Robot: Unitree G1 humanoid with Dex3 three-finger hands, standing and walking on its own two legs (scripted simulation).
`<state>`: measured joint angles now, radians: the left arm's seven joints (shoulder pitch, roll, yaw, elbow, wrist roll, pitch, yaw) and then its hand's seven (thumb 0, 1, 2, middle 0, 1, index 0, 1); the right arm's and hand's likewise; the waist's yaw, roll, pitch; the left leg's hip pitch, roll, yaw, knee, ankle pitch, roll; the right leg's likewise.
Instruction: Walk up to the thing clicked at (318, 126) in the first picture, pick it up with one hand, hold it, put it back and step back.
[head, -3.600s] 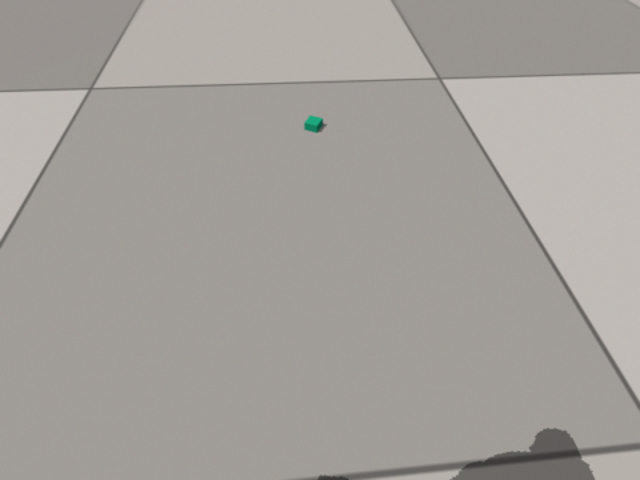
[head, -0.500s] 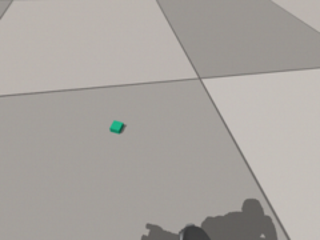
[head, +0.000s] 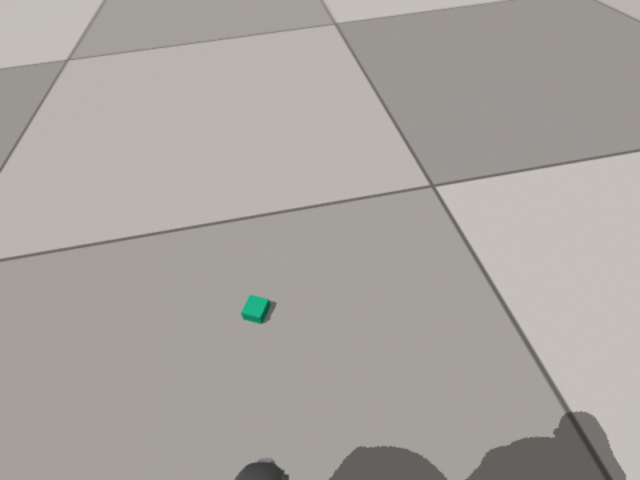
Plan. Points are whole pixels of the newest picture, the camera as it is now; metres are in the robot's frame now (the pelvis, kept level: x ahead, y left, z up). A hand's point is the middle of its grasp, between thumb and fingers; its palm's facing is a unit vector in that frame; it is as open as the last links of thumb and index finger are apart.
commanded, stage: walk up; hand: left
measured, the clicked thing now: (256, 309) +0.85 +0.30 -0.76
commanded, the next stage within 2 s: none
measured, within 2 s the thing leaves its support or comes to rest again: neither
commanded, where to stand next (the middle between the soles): +0.47 +0.07 m, yaw -1 degrees
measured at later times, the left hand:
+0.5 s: hand (116, 455) +0.21 +0.33 -0.16, palm faces -0.05 -0.94 -0.32, open 7.4 cm
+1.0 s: hand (148, 360) +0.35 +0.31 -0.13, palm faces -0.04 -0.92 -0.40, open 7.4 cm
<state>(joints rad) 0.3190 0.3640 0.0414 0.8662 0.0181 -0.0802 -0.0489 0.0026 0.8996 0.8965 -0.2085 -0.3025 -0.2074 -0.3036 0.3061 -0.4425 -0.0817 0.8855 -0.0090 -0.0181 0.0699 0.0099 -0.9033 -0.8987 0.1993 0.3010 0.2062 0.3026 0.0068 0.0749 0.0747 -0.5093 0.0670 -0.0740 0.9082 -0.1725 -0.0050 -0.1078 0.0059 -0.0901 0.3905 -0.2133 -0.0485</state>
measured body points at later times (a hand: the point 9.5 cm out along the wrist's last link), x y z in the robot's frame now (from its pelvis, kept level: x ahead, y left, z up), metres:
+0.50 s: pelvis +0.17 +0.06 -0.01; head +0.17 +0.08 +0.44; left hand +0.21 +0.38 -0.13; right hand +0.23 -0.26 -0.10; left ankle +0.18 +0.16 -0.74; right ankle +0.24 -0.11 -0.69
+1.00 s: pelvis +0.30 +0.04 -0.01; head +0.30 +0.02 +0.44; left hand +0.35 +0.36 -0.10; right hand +0.34 -0.29 -0.13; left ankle +0.40 +0.19 -0.71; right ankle +0.32 -0.09 -0.74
